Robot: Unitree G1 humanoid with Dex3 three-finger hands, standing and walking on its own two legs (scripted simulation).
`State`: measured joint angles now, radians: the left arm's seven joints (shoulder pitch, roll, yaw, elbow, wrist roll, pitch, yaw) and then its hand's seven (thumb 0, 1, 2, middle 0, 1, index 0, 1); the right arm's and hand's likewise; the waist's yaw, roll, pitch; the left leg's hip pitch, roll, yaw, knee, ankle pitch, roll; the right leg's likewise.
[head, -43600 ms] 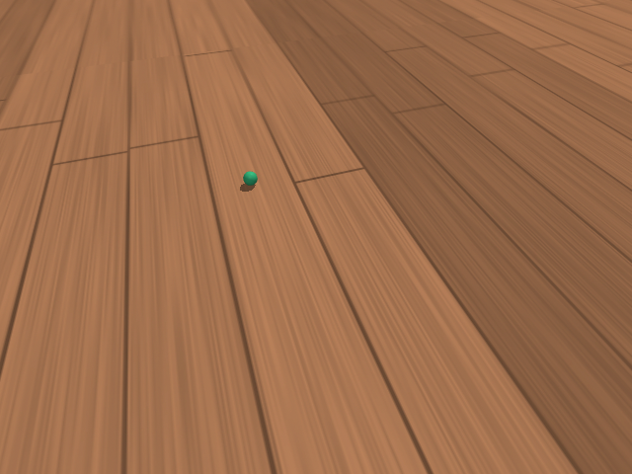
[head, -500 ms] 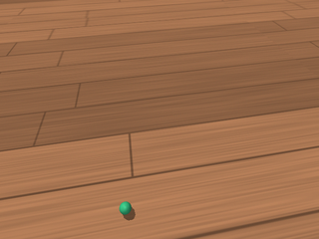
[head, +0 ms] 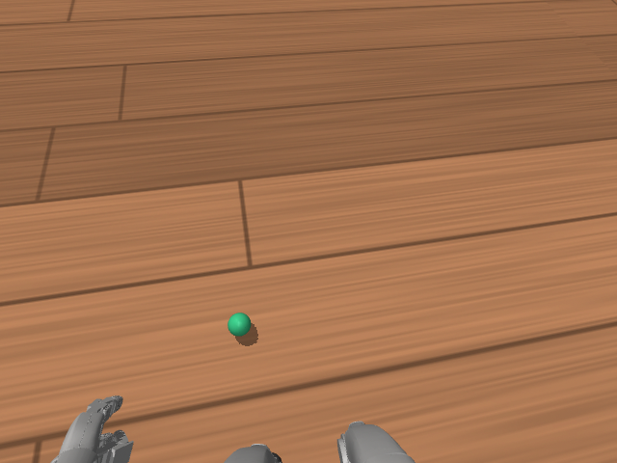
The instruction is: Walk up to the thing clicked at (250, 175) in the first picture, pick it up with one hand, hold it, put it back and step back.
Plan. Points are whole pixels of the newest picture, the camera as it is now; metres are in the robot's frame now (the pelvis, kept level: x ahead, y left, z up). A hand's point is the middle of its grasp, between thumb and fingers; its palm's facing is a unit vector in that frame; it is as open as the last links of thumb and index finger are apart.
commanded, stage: step back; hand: left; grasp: from above
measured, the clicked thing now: (239, 324) +0.51 +0.20 -0.73
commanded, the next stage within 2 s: none
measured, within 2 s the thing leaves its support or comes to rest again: neither
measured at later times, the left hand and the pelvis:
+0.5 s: hand out of the picture +0.03 +0.26 -0.13, palm faces -0.06 -0.91 -0.41, open 7.4 cm; pelvis -0.09 +0.01 +0.00, yaw -4 degrees
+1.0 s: hand out of the picture -0.13 +0.30 -0.16, palm faces -0.10 -0.92 -0.39, open 7.4 cm; pelvis -0.24 +0.03 -0.01, yaw -7 degrees
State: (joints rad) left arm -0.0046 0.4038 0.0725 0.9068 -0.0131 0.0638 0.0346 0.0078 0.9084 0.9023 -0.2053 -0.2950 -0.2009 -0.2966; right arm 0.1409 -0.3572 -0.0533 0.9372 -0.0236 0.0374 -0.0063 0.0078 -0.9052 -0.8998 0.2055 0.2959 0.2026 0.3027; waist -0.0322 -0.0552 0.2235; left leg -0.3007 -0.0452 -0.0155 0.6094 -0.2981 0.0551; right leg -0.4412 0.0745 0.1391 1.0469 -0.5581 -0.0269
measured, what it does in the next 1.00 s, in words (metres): walks backwards: right foot, then left foot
